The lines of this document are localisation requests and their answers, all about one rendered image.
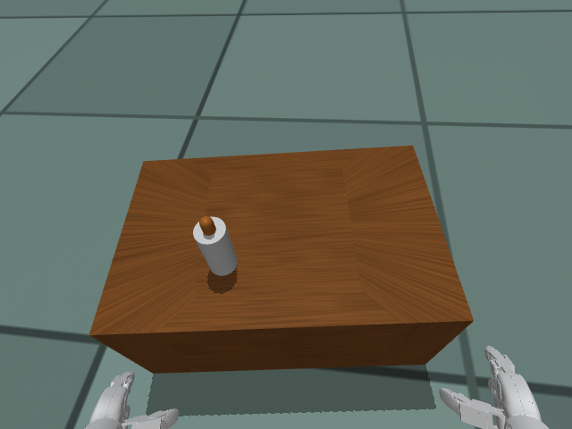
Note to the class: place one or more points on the bottle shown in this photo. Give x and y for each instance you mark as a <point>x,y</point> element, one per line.
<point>215,244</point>

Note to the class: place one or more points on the right robot hand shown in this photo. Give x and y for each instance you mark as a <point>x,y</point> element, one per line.
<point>511,394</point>

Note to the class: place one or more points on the left robot hand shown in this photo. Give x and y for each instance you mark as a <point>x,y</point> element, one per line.
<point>113,404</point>

